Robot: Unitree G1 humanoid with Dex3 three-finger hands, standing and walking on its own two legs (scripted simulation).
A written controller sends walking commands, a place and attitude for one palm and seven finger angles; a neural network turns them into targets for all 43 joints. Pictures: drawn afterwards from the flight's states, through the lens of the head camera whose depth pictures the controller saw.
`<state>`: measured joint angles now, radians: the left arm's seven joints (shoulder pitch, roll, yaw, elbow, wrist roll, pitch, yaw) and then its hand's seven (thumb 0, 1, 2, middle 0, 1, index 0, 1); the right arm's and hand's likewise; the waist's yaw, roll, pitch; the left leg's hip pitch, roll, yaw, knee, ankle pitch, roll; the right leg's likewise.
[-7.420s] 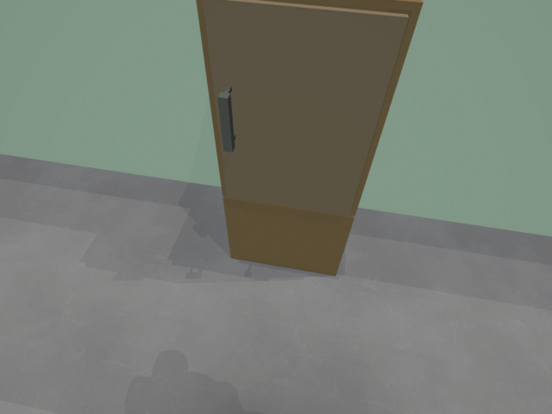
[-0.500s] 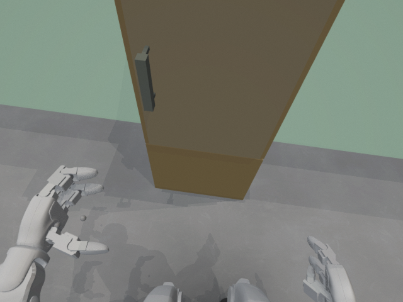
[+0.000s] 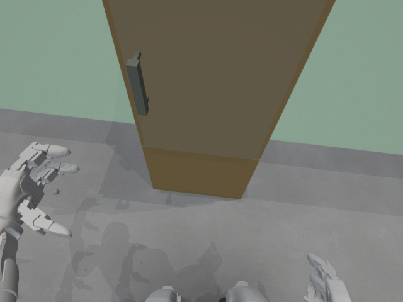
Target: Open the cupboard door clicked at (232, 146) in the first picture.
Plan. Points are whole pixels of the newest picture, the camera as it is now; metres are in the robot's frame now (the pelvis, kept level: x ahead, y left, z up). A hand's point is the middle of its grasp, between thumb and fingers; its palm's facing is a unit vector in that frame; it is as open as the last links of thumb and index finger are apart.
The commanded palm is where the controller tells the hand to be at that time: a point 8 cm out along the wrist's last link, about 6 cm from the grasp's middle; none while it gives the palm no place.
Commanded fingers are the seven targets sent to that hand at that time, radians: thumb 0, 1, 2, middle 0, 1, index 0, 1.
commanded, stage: raise the hand with hooked fingers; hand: left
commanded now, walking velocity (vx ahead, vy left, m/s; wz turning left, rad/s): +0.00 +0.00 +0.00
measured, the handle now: (140, 84) +0.60 +0.19 +0.03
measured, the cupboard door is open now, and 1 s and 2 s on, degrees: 0 0 0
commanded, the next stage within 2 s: move the hooked fingers beside the handle in 0.42 s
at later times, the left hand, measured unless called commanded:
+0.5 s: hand (60, 197) +0.28 +0.27 +0.05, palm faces -0.03 -1.00 -0.04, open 14.0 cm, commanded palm +0.26 +0.31 +0.06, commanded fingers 0.00 -0.50 0.30 -0.30 -1.20 -0.30 -1.20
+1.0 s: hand (80, 157) +0.37 +0.26 +0.05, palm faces -0.04 -1.00 -0.03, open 14.0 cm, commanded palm +0.34 +0.31 +0.05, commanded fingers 0.00 -0.50 0.30 -0.30 -1.20 -0.30 -1.20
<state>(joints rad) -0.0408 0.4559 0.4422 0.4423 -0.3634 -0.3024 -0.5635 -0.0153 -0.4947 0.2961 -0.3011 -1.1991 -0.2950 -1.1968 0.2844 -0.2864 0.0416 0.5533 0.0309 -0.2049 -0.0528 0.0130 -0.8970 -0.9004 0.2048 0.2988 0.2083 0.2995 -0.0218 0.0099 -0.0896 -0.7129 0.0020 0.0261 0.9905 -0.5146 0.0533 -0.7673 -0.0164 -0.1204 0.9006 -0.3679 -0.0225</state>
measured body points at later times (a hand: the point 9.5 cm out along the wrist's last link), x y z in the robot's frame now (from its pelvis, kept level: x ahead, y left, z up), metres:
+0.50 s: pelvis +0.00 +0.00 +0.00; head +0.06 +0.01 +0.44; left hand +0.28 +0.32 +0.06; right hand +0.15 -0.25 -0.08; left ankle -0.02 +0.08 -0.68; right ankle +0.04 -0.11 -0.68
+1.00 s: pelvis -0.01 -0.01 +0.00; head +0.08 +0.01 +0.44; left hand +0.36 +0.31 +0.06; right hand +0.10 -0.27 -0.10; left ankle -0.02 +0.08 -0.68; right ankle +0.04 -0.11 -0.68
